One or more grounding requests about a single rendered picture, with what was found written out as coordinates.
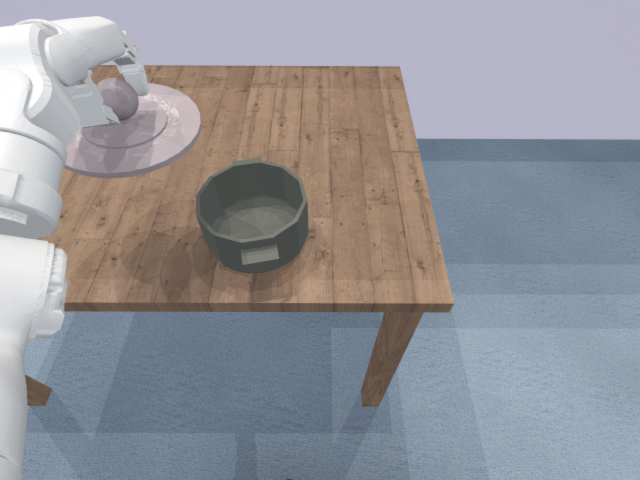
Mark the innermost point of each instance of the robot left hand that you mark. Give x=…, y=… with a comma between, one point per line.
x=102, y=41

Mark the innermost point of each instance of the lid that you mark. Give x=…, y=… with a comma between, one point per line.
x=165, y=126

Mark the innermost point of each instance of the table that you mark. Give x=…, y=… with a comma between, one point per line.
x=134, y=244

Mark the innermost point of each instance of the knob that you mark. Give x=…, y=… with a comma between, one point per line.
x=120, y=96

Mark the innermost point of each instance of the robot left forearm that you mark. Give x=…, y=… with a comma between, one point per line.
x=40, y=65

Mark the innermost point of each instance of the pot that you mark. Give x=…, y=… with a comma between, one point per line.
x=253, y=215

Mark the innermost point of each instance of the left robot upper arm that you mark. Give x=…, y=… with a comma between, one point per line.
x=32, y=294

